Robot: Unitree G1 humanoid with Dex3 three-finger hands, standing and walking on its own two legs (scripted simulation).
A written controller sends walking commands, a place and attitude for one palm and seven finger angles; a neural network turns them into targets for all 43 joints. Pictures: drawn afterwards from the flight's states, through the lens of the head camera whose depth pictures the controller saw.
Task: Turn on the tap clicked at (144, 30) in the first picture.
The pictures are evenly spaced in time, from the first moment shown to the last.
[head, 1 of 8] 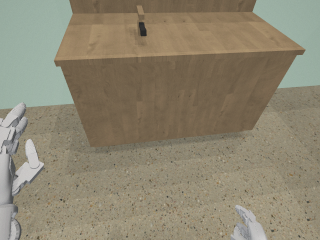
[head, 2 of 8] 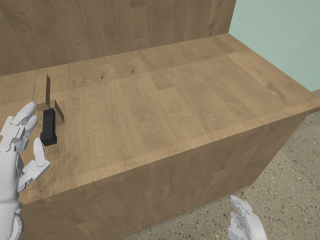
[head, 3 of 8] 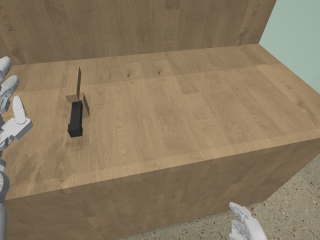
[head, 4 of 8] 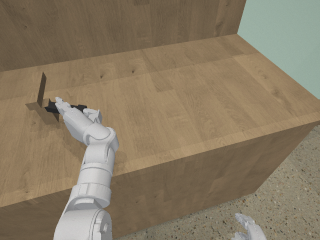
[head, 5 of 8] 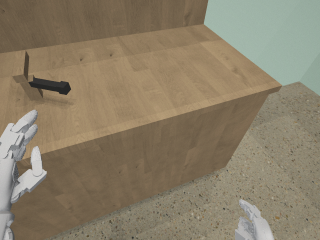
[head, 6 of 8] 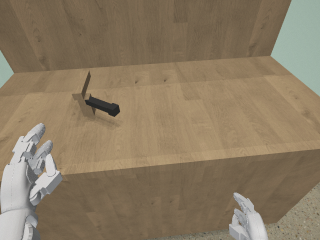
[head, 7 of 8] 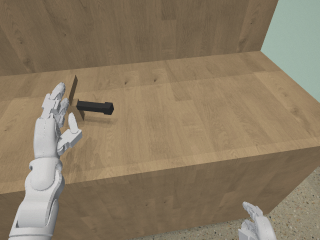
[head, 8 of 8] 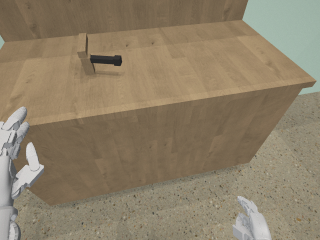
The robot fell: no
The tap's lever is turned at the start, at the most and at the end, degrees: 0 71 71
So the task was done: yes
